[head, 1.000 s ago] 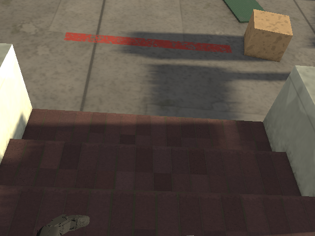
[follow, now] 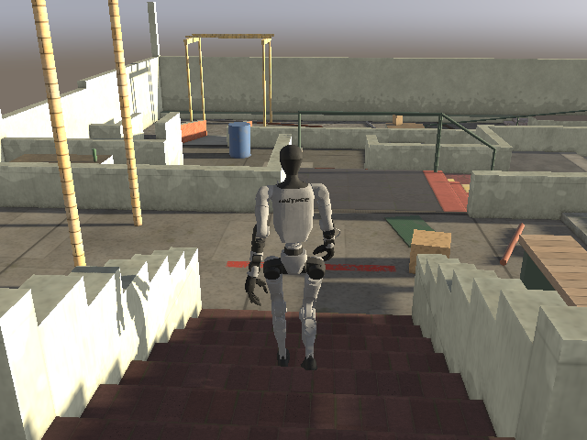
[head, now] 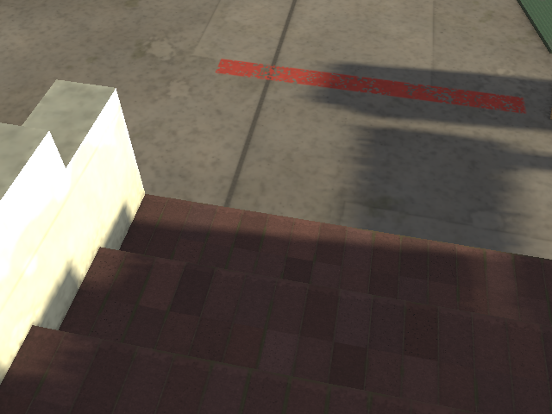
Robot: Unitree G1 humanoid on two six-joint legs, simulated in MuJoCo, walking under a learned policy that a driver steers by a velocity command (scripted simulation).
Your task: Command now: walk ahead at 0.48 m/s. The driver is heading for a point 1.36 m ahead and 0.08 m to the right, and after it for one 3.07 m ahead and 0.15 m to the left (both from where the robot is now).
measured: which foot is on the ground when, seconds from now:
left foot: down 0.00-0.56, up 0.58-1.00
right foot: up 0.00-0.54, down 0.56-1.00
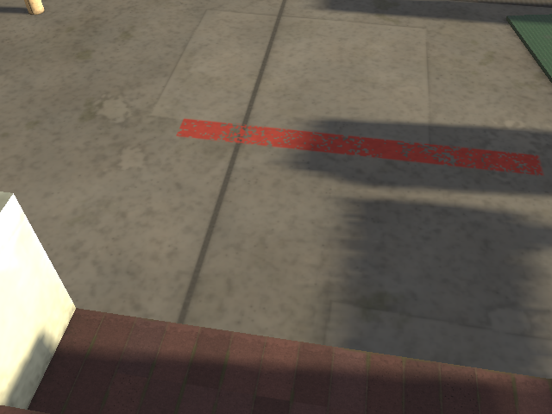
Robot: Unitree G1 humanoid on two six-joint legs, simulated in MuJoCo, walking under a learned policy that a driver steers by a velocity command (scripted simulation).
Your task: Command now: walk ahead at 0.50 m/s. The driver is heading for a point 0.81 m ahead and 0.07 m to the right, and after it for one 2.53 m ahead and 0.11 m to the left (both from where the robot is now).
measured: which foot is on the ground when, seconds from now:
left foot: up 0.00-0.18, down 0.20-0.72, up 0.74-1.00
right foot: down 0.00-0.22, up 0.24-0.70, down 0.72-1.00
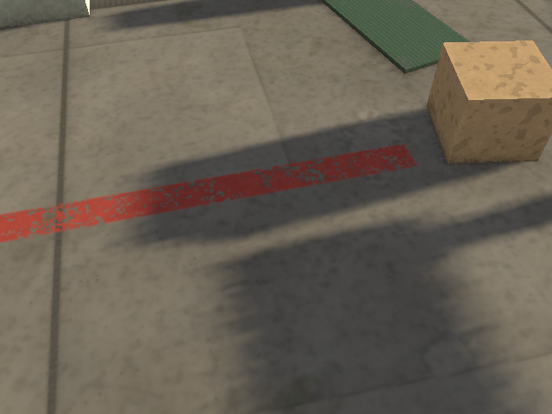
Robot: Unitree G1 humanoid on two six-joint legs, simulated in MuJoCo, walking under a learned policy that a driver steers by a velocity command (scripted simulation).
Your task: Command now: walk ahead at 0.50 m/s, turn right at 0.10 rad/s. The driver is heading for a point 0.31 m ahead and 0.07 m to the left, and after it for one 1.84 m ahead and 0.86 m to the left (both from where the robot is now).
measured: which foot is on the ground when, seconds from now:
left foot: up 0.00-0.12, down 0.14-0.70, up 0.72-1.00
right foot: down 0.00-0.12, up 0.14-0.68, down 0.70-1.00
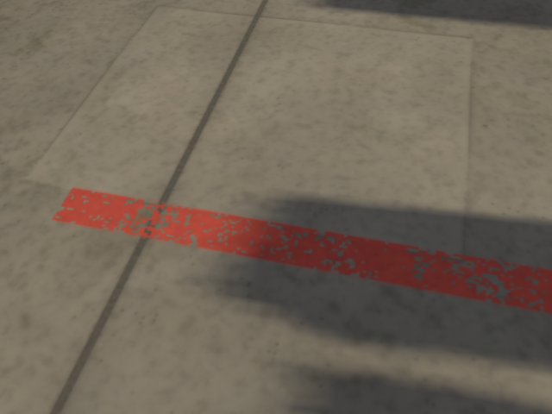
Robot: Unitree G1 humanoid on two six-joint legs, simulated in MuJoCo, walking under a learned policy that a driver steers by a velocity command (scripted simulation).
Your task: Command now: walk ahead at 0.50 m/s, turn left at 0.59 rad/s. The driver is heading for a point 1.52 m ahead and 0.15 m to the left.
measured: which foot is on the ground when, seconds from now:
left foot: up 0.00-0.20, down 0.22-0.74, up 0.76-1.00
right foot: down 0.00-0.20, up 0.22-0.72, down 0.74-1.00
